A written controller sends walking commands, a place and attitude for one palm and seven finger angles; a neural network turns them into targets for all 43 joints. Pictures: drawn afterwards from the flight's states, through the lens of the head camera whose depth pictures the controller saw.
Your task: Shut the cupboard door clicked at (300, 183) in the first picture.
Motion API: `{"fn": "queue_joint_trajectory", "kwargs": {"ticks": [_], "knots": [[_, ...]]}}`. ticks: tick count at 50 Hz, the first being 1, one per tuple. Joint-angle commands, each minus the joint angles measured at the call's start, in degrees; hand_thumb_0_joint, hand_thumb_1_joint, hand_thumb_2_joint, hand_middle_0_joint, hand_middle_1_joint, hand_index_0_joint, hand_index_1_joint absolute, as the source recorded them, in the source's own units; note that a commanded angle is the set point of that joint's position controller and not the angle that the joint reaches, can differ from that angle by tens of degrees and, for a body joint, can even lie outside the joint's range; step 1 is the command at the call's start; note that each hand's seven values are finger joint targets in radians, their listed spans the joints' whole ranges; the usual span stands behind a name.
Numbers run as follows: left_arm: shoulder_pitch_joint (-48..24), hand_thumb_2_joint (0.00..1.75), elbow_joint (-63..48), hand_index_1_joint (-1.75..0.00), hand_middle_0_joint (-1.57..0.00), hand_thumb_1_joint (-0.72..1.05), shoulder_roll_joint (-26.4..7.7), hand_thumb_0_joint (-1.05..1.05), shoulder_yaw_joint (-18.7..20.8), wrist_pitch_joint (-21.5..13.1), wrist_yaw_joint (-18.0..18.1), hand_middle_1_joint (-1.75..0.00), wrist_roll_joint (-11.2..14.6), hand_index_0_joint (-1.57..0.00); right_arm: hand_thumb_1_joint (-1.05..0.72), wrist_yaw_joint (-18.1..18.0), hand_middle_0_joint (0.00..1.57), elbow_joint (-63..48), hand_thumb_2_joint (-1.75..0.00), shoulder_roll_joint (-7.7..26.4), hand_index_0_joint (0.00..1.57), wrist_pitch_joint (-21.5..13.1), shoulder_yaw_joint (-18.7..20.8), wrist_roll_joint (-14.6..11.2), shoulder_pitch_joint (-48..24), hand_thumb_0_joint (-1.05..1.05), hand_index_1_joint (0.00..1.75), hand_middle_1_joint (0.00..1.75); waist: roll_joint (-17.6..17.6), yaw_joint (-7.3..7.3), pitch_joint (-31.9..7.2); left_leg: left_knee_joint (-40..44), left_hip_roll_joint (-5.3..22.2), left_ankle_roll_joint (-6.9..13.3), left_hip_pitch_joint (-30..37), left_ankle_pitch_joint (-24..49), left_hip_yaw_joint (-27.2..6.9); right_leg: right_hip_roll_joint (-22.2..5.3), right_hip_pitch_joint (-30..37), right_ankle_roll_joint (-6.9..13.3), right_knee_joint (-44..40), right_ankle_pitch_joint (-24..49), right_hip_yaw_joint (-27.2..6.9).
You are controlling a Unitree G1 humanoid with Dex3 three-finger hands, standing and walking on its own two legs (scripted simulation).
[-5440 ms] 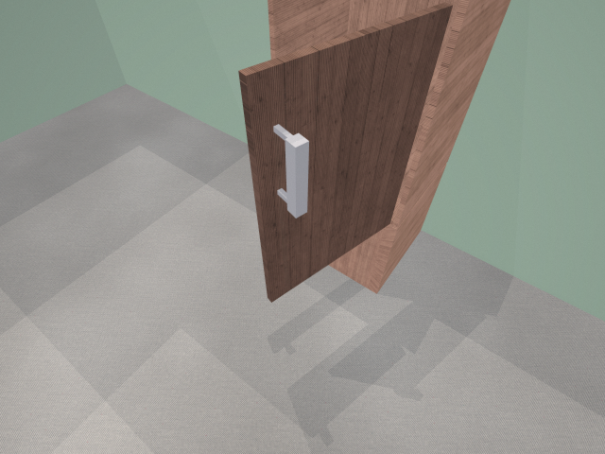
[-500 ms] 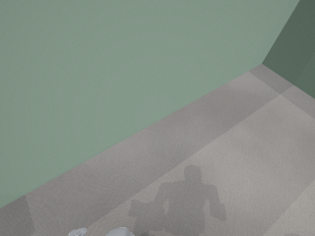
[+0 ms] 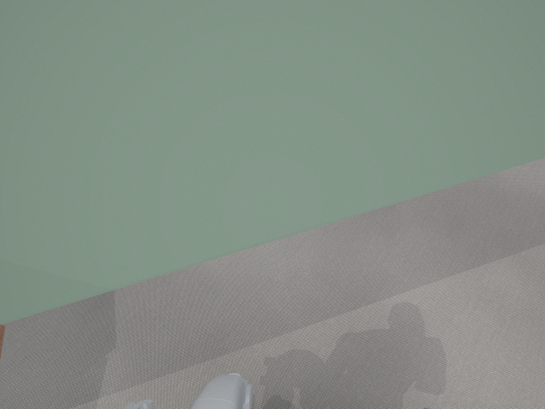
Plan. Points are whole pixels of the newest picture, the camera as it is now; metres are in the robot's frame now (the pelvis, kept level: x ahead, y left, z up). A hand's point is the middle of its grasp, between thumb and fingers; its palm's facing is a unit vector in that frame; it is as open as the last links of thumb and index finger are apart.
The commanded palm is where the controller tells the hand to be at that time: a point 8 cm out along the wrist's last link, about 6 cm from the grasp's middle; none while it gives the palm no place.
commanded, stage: turn to face it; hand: left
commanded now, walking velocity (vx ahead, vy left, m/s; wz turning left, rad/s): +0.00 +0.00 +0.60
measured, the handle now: out of the picture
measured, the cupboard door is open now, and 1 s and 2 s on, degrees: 75 75 75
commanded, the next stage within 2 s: none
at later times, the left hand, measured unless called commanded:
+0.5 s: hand out of the picture +0.08 +0.22 -0.16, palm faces +0.32 -0.90 -0.29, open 7.4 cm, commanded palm none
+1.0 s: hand out of the picture -0.03 +0.19 -0.18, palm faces +0.63 -0.73 -0.26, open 7.4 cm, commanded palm none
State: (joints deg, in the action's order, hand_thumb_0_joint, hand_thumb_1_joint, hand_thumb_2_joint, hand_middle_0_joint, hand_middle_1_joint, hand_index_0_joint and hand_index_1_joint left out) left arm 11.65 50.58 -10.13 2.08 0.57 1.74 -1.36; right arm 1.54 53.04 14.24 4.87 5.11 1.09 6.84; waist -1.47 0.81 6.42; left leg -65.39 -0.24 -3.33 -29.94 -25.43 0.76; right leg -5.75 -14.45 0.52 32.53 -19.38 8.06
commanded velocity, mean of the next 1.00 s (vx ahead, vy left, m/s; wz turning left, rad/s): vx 0.00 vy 0.00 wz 0.60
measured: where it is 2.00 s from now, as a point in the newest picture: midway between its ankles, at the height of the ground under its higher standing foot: outside the picture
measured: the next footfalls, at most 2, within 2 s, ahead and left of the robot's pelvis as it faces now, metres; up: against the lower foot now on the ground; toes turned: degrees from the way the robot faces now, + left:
left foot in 0.20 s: +0.04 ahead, +0.13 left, +0.00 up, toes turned +15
right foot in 0.52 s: +0.13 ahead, -0.13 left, +0.00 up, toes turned +15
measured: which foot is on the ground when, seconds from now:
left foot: up 0.00-0.18, down 0.20-0.52, up 0.54-0.86, down 0.88-1.00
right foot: down 0.00-0.20, up 0.22-0.50, down 0.52-0.88, up 0.90-1.00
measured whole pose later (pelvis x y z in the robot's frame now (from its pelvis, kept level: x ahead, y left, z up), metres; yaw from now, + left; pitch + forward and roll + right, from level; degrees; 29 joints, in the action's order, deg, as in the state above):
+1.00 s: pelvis +0.06 -0.02 -0.01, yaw +38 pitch +2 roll +1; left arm 10.4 53.5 -14.3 4.6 3.9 1.1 -0.9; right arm 0.4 51.7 12.0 1.7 3.7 1.6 7.1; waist 2.6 -0.3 6.2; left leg -34.3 0.0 1.0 -18.3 -17.9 2.7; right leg -7.0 -26.7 -4.6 63.1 -28.3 4.1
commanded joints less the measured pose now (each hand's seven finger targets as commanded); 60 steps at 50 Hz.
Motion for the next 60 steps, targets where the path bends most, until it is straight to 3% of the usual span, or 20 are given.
{"fn": "queue_joint_trajectory", "kwargs": {"ticks": [1, 5, 8, 10, 11, 15, 23, 24, 26, 27, 31, 38, 41, 42, 44, 45, 49, 58, 59, 60], "knots": [[4.56, 0.90, -2.47, -0.30, -0.20, 0.90, -11.60, 0.00, 3.18, -1.91, 0.55, -0.30, -0.15, -0.20, -0.90, 0.53, 0.20, -5.13, -0.90, 1.35, 0.20, -1.87, -0.69, -0.54, -4.36, 0.00, 0.30, 0.30, 12.24, -2.72, -9.15, 12.05, 1.28, -0.59, -0.78, -0.66, 3.56, -13.32, 15.28, 4.60, -7.16, 43.98, -4.08], [6.17, 0.90, -0.94, -0.30, -0.20, 0.90, -13.52, 0.00, 4.27, -1.74, 0.31, -0.30, -0.39, -0.20, -0.90, 0.53, 0.20, -5.53, -0.90, 0.87, 0.20, -2.56, -1.01, -0.74, -4.77, 0.00, 0.30, 0.30, 14.28, -3.59, -9.37, 25.39, 0.27, 0.75, 4.66, 0.17, 6.84, -15.04, 16.54, 4.52, -3.43, 48.04, -2.15], [3.47, 0.90, -1.19, -0.30, -0.20, 0.90, -13.66, 0.00, 4.33, -1.72, -0.14, -0.30, 0.42, -0.20, -0.90, 0.20, 0.20, -3.79, -0.90, 4.12, 0.20, -3.20, -0.01, -0.18, 3.14, 0.00, 0.30, 0.30, 9.18, 1.31, -12.97, 40.35, 0.57, 2.75, 21.26, 16.38, 6.80, -13.50, 8.19, 0.17, 9.62, 42.81, 2.78], [-0.80, 0.90, -6.21, -0.30, -0.20, 0.90, -7.55, 0.00, 2.47, -1.11, -0.65, -0.30, 0.98, -0.20, -0.90, -0.64, 0.20, -2.38, -0.90, 15.05, 0.20, -3.40, 2.81, 0.15, 11.56, 0.00, 0.30, 0.30, -17.25, 5.96, -16.51, 41.57, 26.09, 18.12, 37.25, 61.70, -23.61, -1.61, -19.27, -5.85, 33.44, -19.87, 0.91], [-4.36, 0.90, -6.95, -0.30, -0.20, 0.90, -8.83, 0.00, 2.65, 0.03, -0.05, -0.30, 0.36, -0.20, -0.90, -1.21, 0.20, -1.08, -0.90, 14.43, 0.20, -3.19, 2.66, -0.04, 13.10, 0.00, 0.30, 0.30, -8.49, 6.26, -15.65, 40.82, 25.85, 18.97, 34.17, 54.88, -20.48, -2.02, -20.82, -5.28, 36.64, -18.83, -5.65], [-3.12, 0.90, -3.45, -0.30, -0.20, 0.90, -7.62, 0.00, 3.07, 0.94, -0.89, -0.30, 0.42, -0.20, -0.90, -2.19, 0.20, -3.95, -0.90, 10.04, 0.20, -3.73, 1.44, 0.47, 2.20, 0.00, 0.30, 0.30, -6.38, 0.72, -8.20, 43.86, 15.32, 12.83, 20.51, 35.36, -12.00, -0.96, -16.82, -5.49, 31.98, -6.98, -7.63], [2.30, 0.90, -3.07, -0.30, -0.20, 0.90, -7.55, 0.00, 3.03, -0.10, -1.09, -0.30, 0.48, -0.20, -0.90, -1.57, 0.20, -5.21, -0.90, 10.47, 0.20, -2.87, 1.99, 0.31, -1.14, 0.00, 0.30, 0.30, -7.92, -2.07, -8.36, 39.51, 10.65, 9.97, 11.82, 26.94, -13.79, 5.03, 1.37, -4.54, 2.57, 1.53, -3.46], [4.72, 0.90, -2.62, -0.30, -0.20, 0.90, -8.88, 0.00, 3.45, -0.64, -0.82, -0.30, 0.42, -0.20, -0.90, -1.45, 0.20, -5.71, -0.90, 9.41, 0.20, -2.78, 1.98, -0.01, -2.06, 0.00, 0.30, 0.30, -5.22, -3.55, -8.82, 35.67, 8.11, 7.72, 7.41, 21.59, -12.70, 3.10, 7.88, -4.17, -5.51, 6.34, -4.54], [6.91, 0.90, -2.79, -0.30, -0.20, 0.90, -17.59, 0.00, 4.67, -1.39, 0.05, -0.30, -0.66, -0.20, -0.90, -0.82, 0.20, -7.84, -0.90, 4.01, 0.20, -2.83, 1.19, -0.59, -1.79, 0.00, 0.30, 0.30, 20.94, -5.26, -9.30, 8.09, -4.02, 1.08, -5.11, -11.39, -1.29, -22.91, 12.07, 6.55, -17.46, 14.80, -29.98], [5.22, 0.90, -3.12, -0.30, -0.20, 0.90, -15.43, 0.00, 4.13, -1.60, 0.44, -0.30, -0.22, -0.20, -0.90, -0.82, 0.20, -7.09, -0.90, 6.10, 0.20, -2.35, 1.54, -0.18, -1.60, 0.00, 0.30, 0.30, 19.14, -4.17, -8.59, -2.24, -0.59, 1.91, -4.05, -9.74, -5.44, -22.52, 6.73, 8.76, -16.74, 14.12, -28.09], [-2.47, 0.90, -5.00, -0.30, -0.20, 0.90, -9.82, 0.00, 2.56, -1.41, 0.55, -0.30, -0.10, -0.20, -0.90, 0.19, 0.20, -4.33, -0.90, 3.13, 0.20, -1.35, 0.60, -0.22, 0.16, 0.00, 0.30, 0.30, 13.43, 0.26, -6.26, -4.52, 2.18, -0.15, -1.92, 0.61, -1.31, -13.28, 4.12, 5.00, -12.68, 24.44, -8.45], [3.84, 0.90, -1.97, -0.30, -0.20, 0.90, -13.03, 0.00, 4.02, -1.51, 0.31, -0.30, -0.56, -0.20, -0.90, 0.62, 0.20, -5.12, -0.90, 0.83, 0.20, -2.12, -0.67, -0.73, -3.31, 0.00, 0.30, 0.30, 13.50, -3.36, -8.40, 20.43, 1.43, 0.24, 4.48, -1.80, 5.10, -15.90, 12.70, 5.26, -7.24, 36.70, -2.65], [3.04, 0.90, -1.76, -0.30, -0.20, 0.90, -13.77, 0.00, 4.55, -1.25, -0.13, -0.30, -0.04, -0.20, -0.90, 0.35, 0.20, -4.55, -0.90, 2.33, 0.20, -2.72, -0.39, -0.51, 0.60, 0.00, 0.30, 0.30, 11.88, -1.08, -9.78, 33.33, 0.58, 1.37, 13.27, 6.92, 6.87, -15.73, 9.14, 2.54, -1.26, 33.68, 0.65], [1.98, 0.90, -2.06, -0.30, -0.20, 0.90, -13.35, 0.00, 4.50, -1.02, -0.37, -0.30, 0.44, -0.20, -0.90, 0.32, 0.20, -3.77, -0.90, 4.22, 0.20, -3.04, 0.20, -0.28, 3.92, 0.00, 0.30, 0.30, 7.81, 1.16, -11.28, 39.84, 1.43, 2.40, 21.14, 14.61, 5.57, -14.50, 4.22, 0.16, 5.02, 29.46, 2.69], [-1.80, 0.90, -6.51, -0.30, -0.20, 0.90, -7.11, 0.00, 2.56, -0.34, -0.79, -0.30, 0.78, -0.20, -0.90, -0.64, 0.20, -2.78, -0.90, 15.05, 0.20, -3.27, 2.91, 0.28, 11.43, 0.00, 0.30, 0.30, -18.22, 5.63, -14.13, 43.98, 25.51, 16.65, 33.54, 51.40, -24.47, -2.19, -19.79, -5.92, 28.85, -20.91, 1.23], [-5.93, 0.90, -7.09, -0.30, -0.20, 0.90, -8.33, 0.00, 2.73, 0.56, -0.25, -0.30, 0.08, -0.20, -0.90, -1.27, 0.20, -1.30, -0.90, 13.99, 0.20, -3.18, 2.76, 0.36, 13.39, 0.00, 0.30, 0.30, -9.82, 6.42, -13.56, 43.63, 24.88, 17.73, 30.45, 43.87, -22.96, -2.13, -20.71, -5.11, 33.93, -18.63, -5.03], [-3.44, 0.90, -3.24, -0.30, -0.20, 0.90, -7.65, 0.00, 3.17, 0.92, -1.14, -0.30, 0.29, -0.20, -0.90, -2.31, 0.20, -3.83, -0.90, 9.47, 0.20, -3.95, 1.32, 0.44, 3.32, 0.00, 0.30, 0.30, -7.52, 0.73, -8.77, 44.60, 14.67, 12.32, 21.75, 35.57, -12.78, -1.06, -18.28, -5.41, 33.30, -5.30, -7.72], [2.56, 0.90, -2.67, -0.30, -0.20, 0.90, -7.52, 0.00, 2.94, -0.09, -0.88, -0.30, 0.72, -0.20, -0.90, -1.76, 0.20, -4.64, -0.90, 9.96, 0.20, -2.86, 1.92, 0.25, -0.64, 0.00, 0.30, 0.30, -7.56, -2.27, -9.50, 38.95, 10.39, 10.06, 12.83, 28.78, -15.16, 4.87, 2.63, -4.57, 0.66, 2.08, -4.20], [5.20, 0.90, -2.23, -0.30, -0.20, 0.90, -9.02, 0.00, 3.36, -0.78, -0.61, -0.30, 0.58, -0.20, -0.90, -1.58, 0.20, -5.22, -0.90, 8.70, 0.20, -2.87, 1.84, -0.13, -1.26, 0.00, 0.30, 0.30, -2.98, -3.66, -10.31, 34.81, 7.28, 7.49, 9.14, 23.17, -13.64, 2.62, 9.25, -4.06, -8.61, 7.20, -5.60], [6.76, 0.90, -1.99, -0.30, -0.20, 0.90, -14.19, 0.00, 4.50, -1.48, 0.05, -0.30, -0.38, -0.20, -0.90, -1.19, 0.20, -6.07, -0.90, 4.83, 0.20, -2.90, 1.39, -0.76, 0.14, 0.00, 0.30, 0.30, 11.90, -4.08, -11.09, 22.81, -0.13, 3.18, -1.97, 6.43, -6.49, -11.39, 17.47, 0.09, -15.27, 10.91, -20.11]]}}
